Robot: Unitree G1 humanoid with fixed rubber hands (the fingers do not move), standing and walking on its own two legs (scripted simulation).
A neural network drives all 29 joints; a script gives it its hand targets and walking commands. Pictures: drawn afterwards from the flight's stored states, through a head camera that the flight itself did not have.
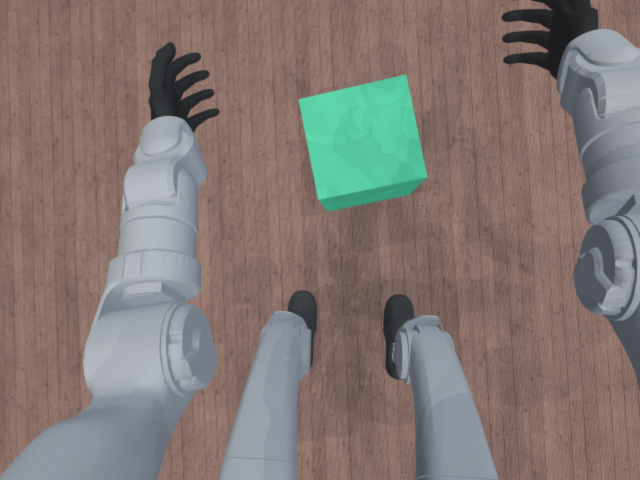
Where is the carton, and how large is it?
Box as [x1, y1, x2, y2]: [299, 75, 426, 211]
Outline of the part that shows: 405,75 299,99 318,199 328,211 409,194 426,177 425,167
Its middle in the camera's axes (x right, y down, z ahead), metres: +0.09 -0.19 +0.86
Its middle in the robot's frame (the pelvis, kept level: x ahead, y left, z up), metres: +0.56 +0.01 -0.54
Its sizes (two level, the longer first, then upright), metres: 0.210 0.200 0.250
